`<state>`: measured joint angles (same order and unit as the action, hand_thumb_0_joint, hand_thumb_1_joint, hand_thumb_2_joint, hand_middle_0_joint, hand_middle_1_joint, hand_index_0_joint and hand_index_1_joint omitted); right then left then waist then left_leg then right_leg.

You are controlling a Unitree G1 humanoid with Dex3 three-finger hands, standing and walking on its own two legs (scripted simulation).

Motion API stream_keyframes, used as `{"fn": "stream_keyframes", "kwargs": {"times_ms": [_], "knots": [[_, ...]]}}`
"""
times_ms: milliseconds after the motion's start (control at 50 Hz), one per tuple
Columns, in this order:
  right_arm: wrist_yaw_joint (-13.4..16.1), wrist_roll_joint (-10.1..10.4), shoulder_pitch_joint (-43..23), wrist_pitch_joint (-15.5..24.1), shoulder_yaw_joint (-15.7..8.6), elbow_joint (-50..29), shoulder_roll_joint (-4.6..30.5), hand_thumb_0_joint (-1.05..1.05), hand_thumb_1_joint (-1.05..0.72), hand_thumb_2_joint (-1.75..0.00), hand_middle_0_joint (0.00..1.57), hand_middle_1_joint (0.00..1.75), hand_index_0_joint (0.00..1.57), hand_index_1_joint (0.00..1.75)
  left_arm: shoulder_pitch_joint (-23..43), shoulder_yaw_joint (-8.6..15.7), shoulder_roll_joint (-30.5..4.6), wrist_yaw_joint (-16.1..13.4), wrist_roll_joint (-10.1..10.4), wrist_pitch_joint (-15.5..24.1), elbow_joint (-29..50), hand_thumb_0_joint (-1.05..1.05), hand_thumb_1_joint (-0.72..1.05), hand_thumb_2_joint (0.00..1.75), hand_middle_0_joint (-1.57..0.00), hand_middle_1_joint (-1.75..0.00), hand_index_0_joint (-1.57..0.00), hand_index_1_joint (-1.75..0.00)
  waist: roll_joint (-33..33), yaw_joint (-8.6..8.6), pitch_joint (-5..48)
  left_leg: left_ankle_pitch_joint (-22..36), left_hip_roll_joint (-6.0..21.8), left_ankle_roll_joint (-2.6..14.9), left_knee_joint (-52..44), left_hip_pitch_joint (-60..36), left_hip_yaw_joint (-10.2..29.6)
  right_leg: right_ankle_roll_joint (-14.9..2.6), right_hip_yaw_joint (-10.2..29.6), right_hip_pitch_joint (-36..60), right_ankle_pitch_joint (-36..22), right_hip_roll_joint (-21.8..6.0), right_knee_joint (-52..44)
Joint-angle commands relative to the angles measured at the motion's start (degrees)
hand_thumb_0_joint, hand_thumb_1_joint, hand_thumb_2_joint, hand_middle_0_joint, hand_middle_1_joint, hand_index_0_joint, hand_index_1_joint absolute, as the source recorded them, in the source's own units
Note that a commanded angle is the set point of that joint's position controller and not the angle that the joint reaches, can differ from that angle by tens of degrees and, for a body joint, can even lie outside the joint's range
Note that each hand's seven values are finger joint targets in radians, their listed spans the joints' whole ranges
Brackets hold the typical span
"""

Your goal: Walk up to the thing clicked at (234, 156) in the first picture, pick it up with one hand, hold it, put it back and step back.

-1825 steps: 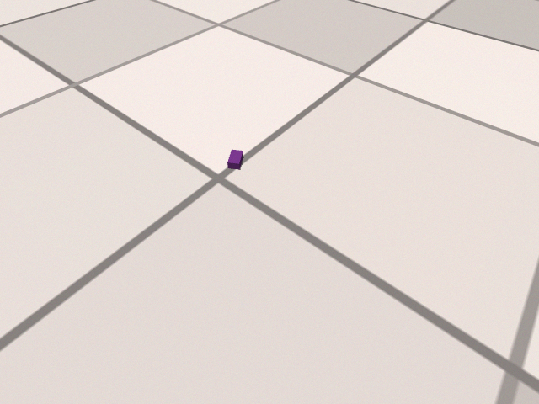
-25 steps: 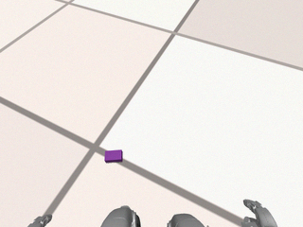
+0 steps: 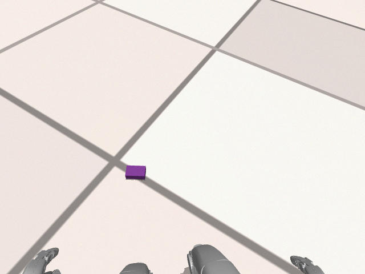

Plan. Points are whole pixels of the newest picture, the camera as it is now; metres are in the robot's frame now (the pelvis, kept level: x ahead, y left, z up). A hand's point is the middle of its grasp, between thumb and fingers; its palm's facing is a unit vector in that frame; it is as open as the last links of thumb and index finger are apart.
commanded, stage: step back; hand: left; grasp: from above
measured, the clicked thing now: (135, 172) +0.68 +0.20 -0.74
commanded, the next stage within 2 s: none
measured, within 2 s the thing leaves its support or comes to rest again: neither
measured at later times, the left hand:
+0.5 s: hand out of the picture -0.06 +0.22 -0.13, palm faces -0.04 -0.89 -0.45, open 7.4 cm
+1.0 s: hand out of the picture -0.28 +0.21 -0.16, palm faces -0.07 -0.91 -0.42, open 7.4 cm
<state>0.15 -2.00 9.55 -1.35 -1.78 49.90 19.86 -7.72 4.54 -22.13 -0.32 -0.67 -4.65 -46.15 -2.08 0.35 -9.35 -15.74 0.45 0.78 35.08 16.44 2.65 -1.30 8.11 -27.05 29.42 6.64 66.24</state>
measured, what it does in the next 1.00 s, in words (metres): walks backwards: right foot, then left foot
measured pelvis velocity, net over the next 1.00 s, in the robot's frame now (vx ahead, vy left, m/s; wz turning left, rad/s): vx -0.35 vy -0.06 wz -0.08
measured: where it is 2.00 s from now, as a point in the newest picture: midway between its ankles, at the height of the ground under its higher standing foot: outside the picture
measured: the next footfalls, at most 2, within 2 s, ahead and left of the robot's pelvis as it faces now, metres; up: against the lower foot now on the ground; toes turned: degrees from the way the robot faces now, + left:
right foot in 0.22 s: -0.09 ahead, -0.16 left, +0.00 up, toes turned -1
left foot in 0.60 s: -0.17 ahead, +0.07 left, +0.00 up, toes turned -1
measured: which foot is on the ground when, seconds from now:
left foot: down 0.00-0.26, up 0.28-0.58, down 0.60-1.00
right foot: up 0.00-0.20, down 0.22-0.64, up 0.66-0.96, down 0.98-1.00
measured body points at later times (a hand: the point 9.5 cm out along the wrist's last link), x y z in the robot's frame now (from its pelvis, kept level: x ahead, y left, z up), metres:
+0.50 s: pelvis -0.16 -0.05 +0.00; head -0.11 -0.08 +0.44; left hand -0.06 +0.27 -0.10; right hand -0.09 -0.37 -0.14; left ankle -0.18 +0.10 -0.67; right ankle -0.13 -0.16 -0.73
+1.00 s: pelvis -0.35 -0.06 -0.01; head -0.29 -0.07 +0.43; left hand -0.27 +0.26 -0.13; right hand -0.20 -0.38 -0.12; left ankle -0.21 +0.06 -0.73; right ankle -0.40 -0.18 -0.73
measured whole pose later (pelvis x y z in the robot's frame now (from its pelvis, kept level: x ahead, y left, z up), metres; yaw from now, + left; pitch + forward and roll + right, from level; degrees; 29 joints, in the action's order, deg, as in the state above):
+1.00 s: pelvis -0.35 -0.06 -0.01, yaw -4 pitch -3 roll -1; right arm -0.7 -1.6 2.6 -3.8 -3.1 46.0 22.9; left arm -12.4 3.5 -21.8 -0.8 -1.1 -1.9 -52.4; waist 1.8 -1.3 -10.4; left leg -7.6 4.1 0.4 35.8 25.3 -1.7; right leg 0.3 1.2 -10.1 24.6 1.4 37.4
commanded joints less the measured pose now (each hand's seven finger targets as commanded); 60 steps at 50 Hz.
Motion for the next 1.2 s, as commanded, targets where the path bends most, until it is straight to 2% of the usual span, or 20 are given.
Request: {"fn": "stream_keyframes", "kwargs": {"times_ms": [0,100,200,240,260,280,340,440,520,580,620,640,660,720,860,960,1000,1020,1100,1180], "knots": [[1.54,-0.02,-3.72,1.96,-4.63,-6.4,15.35,0.0,-0.9,-0.9,0.2,0.3,0.2,0.3,-4.77,4.22,-10.49,-0.45,-0.04,1.83,3.09,0.0,0.9,0.9,-0.2,-0.3,-0.2,-0.3,9.8,-1.6,8.13,17.41,12.55,11.74,-12.46,-3.45,11.26,1.83,1.8,-0.7,-1.91,-0.39,6.03],[1.66,0.27,-0.23,1.36,-5.22,-6.87,16.18,0.0,-0.9,-0.9,0.2,0.3,0.2,0.3,-4.49,3.29,-9.51,-0.34,-0.36,2.72,3.79,0.0,0.9,0.9,-0.2,-0.3,-0.2,-0.3,13.23,1.43,12.35,18.3,14.09,14.02,-9.12,-13.2,10.6,3.97,-1.6,1.05,0.46,-4.09,-13.03],[1.35,1.0,-4.18,-0.94,-5.12,-7.61,16.8,0.0,-0.9,-0.9,0.2,0.3,0.2,0.3,-12.39,3.51,-9.34,-0.34,-0.76,3.71,-1.73,0.0,0.9,0.9,-0.2,-0.3,-0.2,-0.3,13.53,-1.74,15.37,15.29,9.07,7.55,-0.48,-3.12,5.69,0.89,-8.5,18.94,-16.49,-5.14,-45.66],[1.42,1.85,-3.55,-0.93,-3.48,-9.26,11.32,0.0,-0.9,-0.9,0.2,0.3,0.2,0.3,-10.18,5.65,-17.84,-0.16,-2.19,4.03,0.1,0.0,0.9,0.9,-0.2,-0.3,-0.2,-0.3,-9.5,-1.17,10.86,-11.91,-4.22,0.39,13.19,19.3,1.51,-5.18,16.47,21.09,-14.67,-20.25,-46.2],[2.5,1.59,-7.34,-1.02,-4.68,-9.77,13.46,0.0,-0.9,-0.9,0.2,0.3,0.2,0.3,-6.17,6.4,-23.51,-0.37,-2.33,3.65,2.78,0.0,0.9,0.9,-0.2,-0.3,-0.2,-0.3,-15.78,-5.22,7.13,-20.07,-5.36,-1.48,26.25,13.88,5.22,-14.77,26.54,3.6,-13.97,-30.64,-50.59],[2.51,1.67,-6.64,-0.9,-5.68,-8.55,15.69,0.0,-0.9,-0.9,0.2,0.3,0.2,0.3,-2.23,5.85,-21.67,-0.72,-1.83,3.83,3.85,0.0,0.9,0.9,-0.2,-0.3,-0.2,-0.3,-13.78,-2.98,2.33,-18.27,-2.88,-1.41,32.01,9.56,8.26,-15.67,26.98,-5.44,-12.45,-31.65,-52.9],[1.91,2.41,1.06,-0.69,-3.98,-4.34,12.6,0.0,-0.9,-0.9,0.2,0.3,0.2,0.3,4.31,4.23,-13.35,-1.14,-1.68,4.24,4.69,0.0,0.9,0.9,-0.2,-0.3,-0.2,-0.3,-7.14,2.69,4.32,-10.23,-8.34,-0.43,34.18,13.03,7.43,-7.47,2.18,7.42,-34.12,-17.37,-41.79],[2.28,1.66,-1.47,0.43,-2.75,-5.77,11.07,0.0,-0.9,-0.9,0.2,0.3,0.2,0.3,-5.46,4.04,-11.72,-2.18,-1.89,3.9,4.46,0.0,0.9,0.9,-0.2,-0.3,-0.2,-0.3,-8.91,-3.79,9.38,-13.48,-5.59,-2.11,21.46,16.87,3.6,-9.54,3.08,25.44,-43.86,-18.58,-36.72],[1.82,0.89,2.25,0.71,-3.5,-5.28,11.68,0.0,-0.9,-0.9,0.2,0.3,0.2,0.3,-3.39,3.91,-13.2,-2.54,-1.01,3.15,5.91,0.0,0.9,0.9,-0.2,-0.3,-0.2,-0.3,-10.53,-2.68,13.39,-12.68,-1.44,-0.76,4.77,7.73,0.33,-10.4,6.06,25.64,-46.63,-22.33,-33.22],[1.57,0.44,6.61,0.71,-4.64,-2.78,12.93,0.0,-0.9,-0.9,0.2,0.3,0.2,0.3,0.27,2.56,-11.91,-1.95,-0.09,2.18,7.15,0.0,0.9,0.9,-0.2,-0.3,-0.2,-0.3,-4.51,-0.09,14.7,8.15,-0.44,1.26,-11.01,-4.8,1.08,-5.41,2.38,16.13,-35.01,-17.98,-27.31],[1.01,-0.44,1.3,0.35,-6.06,-4.87,21.12,0.0,-0.9,-0.9,0.2,0.3,0.2,0.3,0.46,1.86,-9.1,-2.11,0.63,1.91,7.34,0.0,0.9,0.9,-0.2,-0.3,-0.2,-0.3,15.44,-0.99,12.41,20.5,17.82,12.05,-14.63,-6.77,23.6,-0.45,-6.83,-0.55,3.08,-2.59,-11.06],[0.85,-0.47,0.72,0.37,-6.4,-5.6,23.6,0.0,-0.9,-0.9,0.2,0.3,0.2,0.3,2.01,3.12,-11.58,-2.86,0.04,1.74,6.46,0.0,0.9,0.9,-0.2,-0.3,-0.2,-0.3,16.2,1.78,10.91,18.82,22.77,17.45,-16.2,3.54,29.42,0.18,0.04,4.12,10.49,-2.38,0.45],[1.23,-0.57,-1.29,0.64,-6.18,-5.27,21.21,0.0,-0.9,-0.9,0.2,0.3,0.2,0.3,1.53,3.24,-12.7,-2.75,-0.15,1.57,5.21,0.0,0.9,0.9,-0.2,-0.3,-0.2,-0.3,13.03,0.72,8.06,13.95,22.39,17.45,-17.22,7.61,27.95,-0.15,2.65,5.09,7.55,-2.91,5.08],[1.51,-0.75,-7.29,0.5,-4.36,-6.78,15.13,0.0,-0.9,-0.9,0.2,0.3,0.2,0.3,-3.95,3.28,-11.15,-1.89,0.67,1.29,2.08,0.0,0.9,0.9,-0.2,-0.3,-0.2,-0.3,7.76,-3.68,5.17,10.54,12.16,10.71,-16.14,6.11,11.26,-0.28,3.45,0.89,-2.11,-0.01,10.58],[0.37,-0.3,-1.57,-1.02,-4.73,-6.5,14.19,0.0,-0.9,-0.9,0.2,0.3,0.2,0.3,-4.38,1.91,-9.84,-1.66,-0.05,3.74,1.05,0.0,0.9,0.9,-0.2,-0.3,-0.2,-0.3,13.78,1.49,11.83,14.4,11.63,13.49,-11.04,-14.04,7.94,4.06,-5.16,2.44,0.42,-4.62,-17.04],[-0.06,0.55,-4.96,-2.89,-5.01,-6.38,16.18,0.0,-0.9,-0.9,0.2,0.3,0.2,0.3,-13.7,2.41,-10.16,-1.46,-1.1,4.86,-5.63,0.0,0.9,0.9,-0.2,-0.3,-0.2,-0.3,11.91,-2.39,15.68,0.02,8.59,7.51,-4.43,-1.83,4.54,0.1,-9.94,20.59,-12.25,-5.05,-44.78],[0.21,0.86,-5.88,-2.27,-3.32,-8.34,10.03,0.0,-0.9,-0.9,0.2,0.3,0.2,0.3,-9.78,5.1,-19.74,-1.37,-2.62,4.81,-2.79,0.0,0.9,0.9,-0.2,-0.3,-0.2,-0.3,-11.26,-3.61,8.11,-15.77,-6.33,-0.24,12.91,20.26,2.22,-7.39,20.47,15.58,5.51,-24.09,-51.2],[1.02,0.35,-8.38,-2.62,-4.76,-8.18,13.4,0.0,-0.9,-0.9,0.2,0.3,0.2,0.3,-4.65,5.69,-24.34,-1.71,-2.96,4.65,-0.53,0.0,0.9,0.9,-0.2,-0.3,-0.2,-0.3,-14.01,-5.94,3.19,-18.04,-3.17,-2.45,25.31,14.49,8.5,-15.96,30.28,-1.34,9.84,-34.51,-56.77],[0.32,1.24,0.92,-1.97,-4.17,-2.08,12.01,0.0,-0.9,-0.9,0.2,0.3,0.2,0.3,3.75,3.32,-13.22,-2.05,-1.83,5.78,0.03,0.0,0.9,0.9,-0.2,-0.3,-0.2,-0.3,-3.41,2.34,2.49,-5.16,-7.42,-1.93,33.06,11.69,8.13,-6.48,0.74,4.37,-16.74,-17.43,-46.11],[0.01,0.72,-2.12,-0.41,-3.75,-2.93,13.06,0.0,-0.9,-0.9,0.2,0.3,0.2,0.3,-5.67,3.97,-13.72,-1.29,-2.6,6.43,-1.17,0.0,0.9,0.9,-0.2,-0.3,-0.2,-0.3,-7.12,-4.24,6.33,-7.52,-3.29,-3.09,19.35,16.64,3.47,-6.69,3.6,20.62,-0.92,-17.5,-46.08]]}}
